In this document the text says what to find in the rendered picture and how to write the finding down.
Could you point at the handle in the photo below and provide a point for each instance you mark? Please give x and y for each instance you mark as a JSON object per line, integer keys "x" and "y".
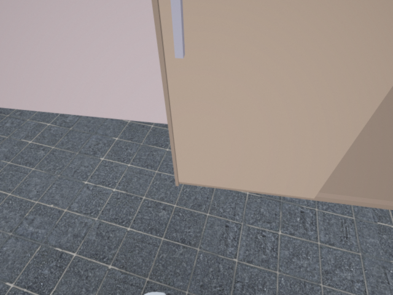
{"x": 178, "y": 28}

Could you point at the wardrobe door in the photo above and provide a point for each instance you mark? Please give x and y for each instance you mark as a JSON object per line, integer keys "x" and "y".
{"x": 271, "y": 94}
{"x": 366, "y": 170}

